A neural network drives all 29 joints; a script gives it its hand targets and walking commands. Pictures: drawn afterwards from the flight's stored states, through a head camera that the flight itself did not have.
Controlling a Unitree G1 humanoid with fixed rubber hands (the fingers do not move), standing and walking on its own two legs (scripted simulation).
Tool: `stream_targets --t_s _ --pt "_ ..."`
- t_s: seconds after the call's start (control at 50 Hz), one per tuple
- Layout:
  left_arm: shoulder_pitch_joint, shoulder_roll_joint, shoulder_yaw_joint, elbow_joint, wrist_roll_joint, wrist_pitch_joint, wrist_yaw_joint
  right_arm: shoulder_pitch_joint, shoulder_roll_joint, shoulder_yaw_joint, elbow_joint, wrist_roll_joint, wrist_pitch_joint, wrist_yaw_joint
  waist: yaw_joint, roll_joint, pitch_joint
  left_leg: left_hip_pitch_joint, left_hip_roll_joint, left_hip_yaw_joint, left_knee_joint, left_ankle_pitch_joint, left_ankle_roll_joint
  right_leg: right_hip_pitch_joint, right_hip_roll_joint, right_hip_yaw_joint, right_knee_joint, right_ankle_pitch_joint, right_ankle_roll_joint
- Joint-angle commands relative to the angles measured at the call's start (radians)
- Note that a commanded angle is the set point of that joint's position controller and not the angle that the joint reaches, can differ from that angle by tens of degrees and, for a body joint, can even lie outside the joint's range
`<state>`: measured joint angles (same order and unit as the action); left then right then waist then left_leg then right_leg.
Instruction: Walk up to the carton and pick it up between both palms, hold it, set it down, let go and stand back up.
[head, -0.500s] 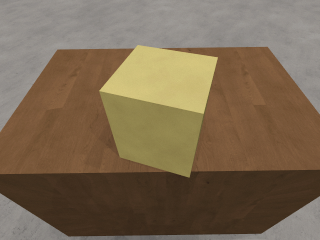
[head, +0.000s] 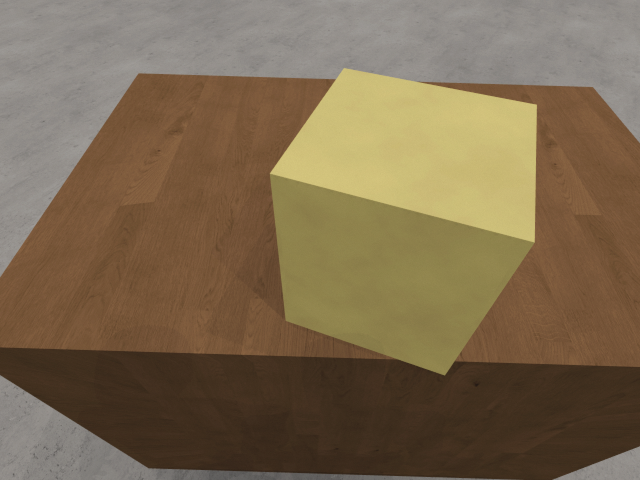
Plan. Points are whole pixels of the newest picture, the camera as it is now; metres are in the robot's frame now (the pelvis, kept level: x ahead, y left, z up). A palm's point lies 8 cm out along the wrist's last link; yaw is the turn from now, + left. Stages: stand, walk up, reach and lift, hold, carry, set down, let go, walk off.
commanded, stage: walk up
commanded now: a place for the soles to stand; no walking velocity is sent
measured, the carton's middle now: (395, 226) +0.39 -0.07 +0.13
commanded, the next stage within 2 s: none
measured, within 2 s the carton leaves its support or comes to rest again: neither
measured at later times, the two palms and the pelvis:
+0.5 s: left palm out of the picture +0.15 +0.28 -0.13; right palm out of the picture +0.09 -0.31 -0.12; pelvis +0.01 -0.01 -0.02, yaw -4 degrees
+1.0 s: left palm out of the picture +0.10 +0.25 -0.12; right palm out of the picture +0.01 -0.36 -0.11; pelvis -0.02 -0.04 +0.00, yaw -4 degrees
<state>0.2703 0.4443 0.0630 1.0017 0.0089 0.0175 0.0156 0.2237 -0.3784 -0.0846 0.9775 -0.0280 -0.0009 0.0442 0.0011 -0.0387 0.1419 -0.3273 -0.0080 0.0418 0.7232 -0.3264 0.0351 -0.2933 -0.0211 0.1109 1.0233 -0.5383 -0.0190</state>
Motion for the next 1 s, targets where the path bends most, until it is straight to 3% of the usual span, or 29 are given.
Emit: stream_targets --t_s 0.0,0.04,0.08,0.1,0.16,0.2,0.22,0.24,0.26,0.28,0.3,0.34,0.4,0.44,0.48,0.52,0.56,0.58,0.62,0.66,0.7,0.76,0.82,0.86,0.88,0.9,0.94,0.96,0.98 --pt "0.066 0.132 0.03 -0.067 -0.004 -0.041 0.01 -0.021 -0.264 -0.05 -0.103 0.004 -0.053 -0.051 0.003 0.174 -0.065 0.162 0.339 -0.377 -0.351 0.168 0.178 -0.18 -0.046 0.045 -0.015 0.05 -0.018" --pt "0.025 0.143 0.034 -0.072 -0.009 -0.035 0.002 0.011 -0.253 -0.041 -0.114 0.012 -0.06 -0.054 -0.008 0.109 -0.073 0.137 0.341 -0.324 -0.284 0.474 0.203 -0.118 -0.037 0.023 -0.064 0.014 0.001" --pt "0.012 0.146 0.047 -0.09 0.002 -0.023 0.001 0.024 -0.276 -0.044 -0.139 0.014 -0.062 -0.061 -0.017 0.154 -0.112 0.187 0.411 -0.368 -0.222 0.636 0.231 -0.127 -0.032 -0.003 -0.118 -0.009 -0.003" --pt "0.008 0.149 0.05 -0.098 -0.004 -0.02 0.001 0.006 -0.27 -0.043 -0.141 0.025 -0.063 -0.065 -0.014 0.187 -0.114 0.133 0.366 -0.255 -0.201 0.741 0.208 -0.073 -0.03 -0.017 -0.118 0.019 -0.008" --pt "0.046 0.159 0.063 -0.11 0.012 -0.007 -0.011 -0.022 -0.288 -0.032 -0.158 0.031 -0.051 -0.078 0.001 0.209 -0.16 0.09 0.35 -0.233 -0.145 0.71 0.177 0.001 -0.02 -0.092 -0.211 0.115 -0.025" --pt "0.049 0.154 0.058 -0.103 0.001 -0.007 -0.013 -0.089 -0.263 -0.024 -0.174 0.039 -0.042 -0.086 0.042 0.192 -0.138 -0.008 0.29 -0.168 -0.075 0.539 0.109 0.08 -0.025 -0.084 -0.363 0.279 -0.051" --pt "0.026 0.2 0.07 -0.123 0.006 -0.014 -0.011 -0.093 -0.23 -0.014 -0.172 0.041 -0.036 -0.081 0.032 0.082 -0.129 -0.093 0.21 -0.125 -0.014 0.366 0.061 0.113 -0.087 0.045 -0.433 0.471 -0.073" --pt "-0.017 0.227 0.064 -0.121 0.0 -0.021 -0.017 -0.086 -0.215 -0.026 -0.161 0.045 -0.03 -0.086 0.014 -0.08 -0.138 -0.01 0.046 -0.02 0.15 0.099 0.001 -0.03 -0.186 0.225 -0.506 0.514 -0.167" --pt "-0.059 0.267 0.064 -0.163 0.005 -0.024 -0.016 -0.062 -0.196 -0.028 -0.152 0.053 -0.017 -0.093 0.0 -0.131 -0.15 0.037 -0.003 -0.033 0.213 -0.118 -0.011 -0.091 -0.274 0.386 -0.567 0.498 -0.26" --pt "-0.098 0.249 0.062 -0.155 0.003 -0.021 -0.011 -0.072 -0.196 -0.019 -0.119 0.044 -0.017 -0.091 0.001 -0.123 -0.117 0.047 -0.002 -0.038 0.227 -0.25 -0.019 -0.108 -0.284 0.38 -0.567 0.574 -0.281" --pt "-0.147 0.211 0.045 -0.153 0.009 -0.027 -0.01 -0.033 -0.172 -0.017 -0.091 0.041 -0.025 -0.085 -0.03 -0.135 -0.142 0.08 0.012 -0.059 0.132 -0.249 -0.009 -0.099 -0.254 0.303 -0.515 0.575 -0.26" --pt "-0.176 0.181 0.029 -0.168 -0.002 -0.027 -0.004 -0.001 -0.2 -0.016 -0.079 0.039 -0.039 -0.082 -0.043 -0.1 -0.173 0.157 0.056 -0.128 -0.003 0.093 0.013 -0.15 -0.154 0.201 -0.413 0.629 -0.171" --pt "-0.163 0.157 0.037 -0.153 -0.015 -0.003 -0.002 -0.038 -0.307 -0.031 -0.074 0.021 -0.058 -0.077 -0.028 0.098 -0.171 0.08 0.333 -0.46 -0.22 0.249 0.211 -0.109 0.041 -0.014 -0.111 0.284 -0.009" --pt "-0.151 0.134 0.034 -0.153 -0.011 -0.002 -0.007 -0.065 -0.3 -0.028 -0.091 0.018 -0.07 -0.083 -0.008 0.182 -0.142 0.07 0.396 -0.487 -0.228 0.439 0.263 -0.143 0.036 0.014 -0.02 -0.063 -0.018" --pt "-0.096 0.137 0.04 -0.127 -0.016 -0.012 -0.018 -0.129 -0.292 -0.028 -0.12 0.02 -0.066 -0.089 0.026 0.213 -0.174 0.089 0.337 -0.328 -0.134 0.52 0.2 -0.1 0.017 -0.033 -0.139 0.09 -0.029" --pt "-0.093 0.143 0.048 -0.129 0.002 -0.024 -0.018 -0.153 -0.262 -0.014 -0.13 0.032 -0.061 -0.084 0.046 0.113 -0.194 -0.011 0.246 -0.245 -0.037 0.479 0.104 0.052 -0.018 -0.015 -0.36 0.429 -0.067" --pt "-0.146 0.192 0.05 -0.152 -0.005 -0.036 -0.024 -0.119 -0.213 -0.009 -0.129 0.04 -0.05 -0.087 0.006 -0.035 -0.214 0.008 0.044 -0.045 0.175 0.125 -0.017 -0.012 -0.193 0.282 -0.47 0.604 -0.199" --pt "-0.19 0.21 0.04 -0.15 -0.004 -0.034 -0.023 -0.106 -0.203 -0.004 -0.107 0.039 -0.039 -0.091 -0.014 0.001 -0.162 0.037 0.006 -0.053 0.172 -0.027 -0.019 -0.098 -0.22 0.366 -0.505 0.565 -0.246" --pt "-0.215 0.192 0.041 -0.149 0.002 -0.031 -0.017 -0.061 -0.197 -0.005 -0.071 0.035 -0.043 -0.081 -0.029 -0.006 -0.232 0.096 0.033 -0.097 0.066 -0.021 -0.001 -0.049 -0.195 0.309 -0.472 0.537 -0.224" --pt "-0.257 0.157 0.021 -0.151 -0.005 -0.024 -0.013 -0.058 -0.197 -0.005 -0.061 0.036 -0.053 -0.072 -0.048 -0.043 -0.21 0.152 0.104 -0.172 -0.054 0.094 0.035 -0.132 -0.103 0.187 -0.424 0.496 -0.125" --pt "-0.221 0.164 0.038 -0.133 0.003 -0.019 -0.021 -0.041 -0.285 -0.023 -0.033 0.019 -0.059 -0.08 -0.021 0.017 -0.173 0.052 0.209 -0.323 -0.178 0.08 0.124 -0.053 -0.013 0.083 -0.31 0.344 -0.053" --pt "-0.174 0.138 0.043 -0.117 0.001 -0.012 -0.029 -0.09 -0.293 -0.017 -0.048 0.023 -0.062 -0.086 0.004 0.071 -0.174 0.051 0.284 -0.346 -0.185 0.122 0.177 -0.073 0.016 0.0 -0.262 0.304 -0.048" --pt "-0.138 0.151 0.052 -0.107 0.005 -0.024 -0.037 -0.126 -0.279 -0.015 -0.057 0.018 -0.055 -0.082 0.022 0.086 -0.122 -0.055 0.178 -0.202 -0.107 0.056 0.079 -0.005 -0.042 0.113 -0.452 0.282 -0.07" --pt "-0.154 0.215 0.059 -0.114 0.01 -0.03 -0.039 -0.123 -0.218 0.0 -0.045 0.03 -0.044 -0.087 0.008 -0.032 -0.075 -0.096 0.0 -0.039 0.1 -0.163 -0.01 -0.05 -0.216 0.424 -0.661 0.207 -0.176" --pt "-0.16 0.227 0.068 -0.12 0.011 -0.029 -0.037 -0.073 -0.229 -0.002 -0.036 0.027 -0.034 -0.085 0.022 -0.093 -0.114 -0.083 -0.006 -0.056 0.203 -0.307 -0.007 -0.048 -0.276 0.502 -0.735 0.072 -0.232" --pt "-0.18 0.239 0.074 -0.127 0.023 -0.025 -0.034 -0.055 -0.228 -0.006 -0.025 0.018 -0.032 -0.084 0.013 -0.088 -0.115 -0.103 0.01 -0.089 0.235 -0.328 0.004 -0.041 -0.27 0.495 -0.754 -0.033 -0.231" --pt "-0.236 0.187 0.058 -0.158 0.016 -0.022 -0.025 -0.002 -0.207 -0.005 -0.016 0.026 -0.049 -0.078 -0.03 -0.074 -0.102 0.017 0.032 -0.08 0.169 -0.198 0.013 -0.142 -0.25 0.384 -0.684 0.079 -0.232" --pt "-0.254 0.183 0.059 -0.161 0.021 -0.014 -0.026 0.007 -0.21 -0.012 -0.005 0.033 -0.055 -0.077 -0.024 -0.067 -0.064 0.037 0.02 -0.032 -0.008 -0.145 0.012 -0.116 -0.179 0.26 -0.65 0.15 -0.18" --pt "-0.276 0.161 0.046 -0.157 0.018 -0.006 -0.029 0.078 -0.193 -0.007 0.021 0.027 -0.065 -0.082 -0.072 -0.101 -0.117 0.131 0.029 -0.03 -0.172 -0.046 0.02 -0.112 -0.153 0.176 -0.55 0.259 -0.143"
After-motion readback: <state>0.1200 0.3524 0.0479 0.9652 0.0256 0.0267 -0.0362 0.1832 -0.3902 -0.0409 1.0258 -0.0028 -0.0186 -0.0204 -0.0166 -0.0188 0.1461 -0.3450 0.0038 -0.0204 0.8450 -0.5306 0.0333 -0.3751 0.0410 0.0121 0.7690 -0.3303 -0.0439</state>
